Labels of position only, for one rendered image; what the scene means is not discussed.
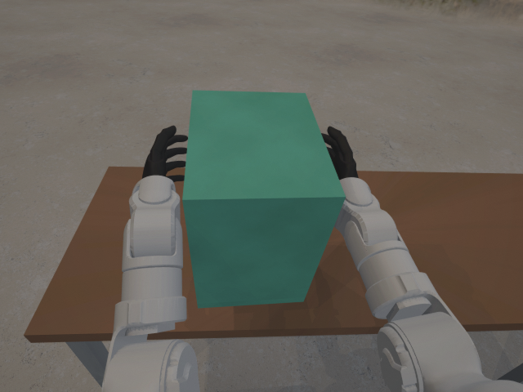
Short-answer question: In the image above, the right robot upper arm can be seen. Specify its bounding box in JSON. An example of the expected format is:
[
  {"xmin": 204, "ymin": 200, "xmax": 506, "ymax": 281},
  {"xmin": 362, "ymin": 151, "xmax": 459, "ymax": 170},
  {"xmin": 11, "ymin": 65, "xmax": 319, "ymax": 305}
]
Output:
[{"xmin": 377, "ymin": 312, "xmax": 523, "ymax": 392}]

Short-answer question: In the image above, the carton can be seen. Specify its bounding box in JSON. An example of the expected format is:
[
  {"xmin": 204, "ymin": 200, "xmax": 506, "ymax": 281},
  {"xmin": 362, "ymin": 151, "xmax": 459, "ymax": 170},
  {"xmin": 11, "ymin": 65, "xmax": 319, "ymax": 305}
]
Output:
[{"xmin": 182, "ymin": 90, "xmax": 346, "ymax": 308}]

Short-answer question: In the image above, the right robot hand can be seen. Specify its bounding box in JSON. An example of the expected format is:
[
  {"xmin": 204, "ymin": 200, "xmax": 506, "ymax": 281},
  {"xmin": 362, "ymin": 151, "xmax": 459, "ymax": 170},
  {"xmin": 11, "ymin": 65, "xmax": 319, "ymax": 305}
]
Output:
[{"xmin": 321, "ymin": 127, "xmax": 359, "ymax": 180}]

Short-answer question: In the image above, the robot left forearm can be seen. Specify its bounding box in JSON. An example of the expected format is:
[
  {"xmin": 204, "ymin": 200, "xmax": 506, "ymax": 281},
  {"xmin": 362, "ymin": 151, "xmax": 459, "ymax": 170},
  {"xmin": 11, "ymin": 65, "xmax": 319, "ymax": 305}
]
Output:
[{"xmin": 101, "ymin": 176, "xmax": 187, "ymax": 392}]

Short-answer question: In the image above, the robot right forearm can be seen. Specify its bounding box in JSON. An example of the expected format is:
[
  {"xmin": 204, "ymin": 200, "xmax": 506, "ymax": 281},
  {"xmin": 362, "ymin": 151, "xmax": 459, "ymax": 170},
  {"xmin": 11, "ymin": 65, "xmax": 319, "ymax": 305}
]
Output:
[{"xmin": 334, "ymin": 177, "xmax": 482, "ymax": 371}]

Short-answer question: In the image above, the left robot hand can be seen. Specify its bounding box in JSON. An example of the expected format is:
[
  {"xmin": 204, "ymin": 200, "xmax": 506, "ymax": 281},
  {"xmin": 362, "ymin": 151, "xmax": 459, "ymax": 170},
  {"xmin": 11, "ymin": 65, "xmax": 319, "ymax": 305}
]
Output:
[{"xmin": 142, "ymin": 126, "xmax": 188, "ymax": 182}]

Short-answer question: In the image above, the table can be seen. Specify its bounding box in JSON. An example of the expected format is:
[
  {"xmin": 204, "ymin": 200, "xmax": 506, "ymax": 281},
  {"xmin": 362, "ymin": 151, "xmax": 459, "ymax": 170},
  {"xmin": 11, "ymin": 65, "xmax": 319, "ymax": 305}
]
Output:
[{"xmin": 24, "ymin": 167, "xmax": 523, "ymax": 388}]

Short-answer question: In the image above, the left robot upper arm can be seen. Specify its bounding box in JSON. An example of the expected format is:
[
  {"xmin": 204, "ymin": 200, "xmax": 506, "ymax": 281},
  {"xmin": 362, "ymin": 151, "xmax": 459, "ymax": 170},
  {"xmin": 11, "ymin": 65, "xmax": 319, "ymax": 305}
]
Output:
[{"xmin": 103, "ymin": 339, "xmax": 200, "ymax": 392}]

